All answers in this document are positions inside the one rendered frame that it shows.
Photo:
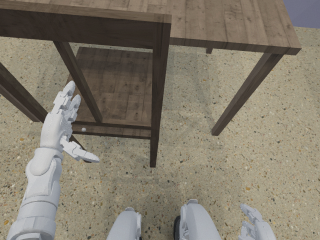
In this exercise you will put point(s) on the left robot hand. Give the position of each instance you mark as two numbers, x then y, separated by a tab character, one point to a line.
58	122

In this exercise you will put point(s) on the table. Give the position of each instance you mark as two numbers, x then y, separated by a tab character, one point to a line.
262	26

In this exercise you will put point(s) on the chair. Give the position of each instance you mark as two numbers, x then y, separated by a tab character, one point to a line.
121	91

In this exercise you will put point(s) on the right robot hand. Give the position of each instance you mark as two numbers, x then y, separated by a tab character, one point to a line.
261	229

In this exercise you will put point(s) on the left robot forearm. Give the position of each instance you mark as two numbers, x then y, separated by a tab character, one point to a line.
36	217

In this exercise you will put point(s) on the robot right thigh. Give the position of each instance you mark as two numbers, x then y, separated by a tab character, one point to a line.
195	219

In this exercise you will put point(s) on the robot thigh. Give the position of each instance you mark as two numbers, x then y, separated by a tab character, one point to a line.
195	219
127	226

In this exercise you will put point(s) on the robot left thigh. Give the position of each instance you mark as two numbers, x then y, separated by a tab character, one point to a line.
127	226

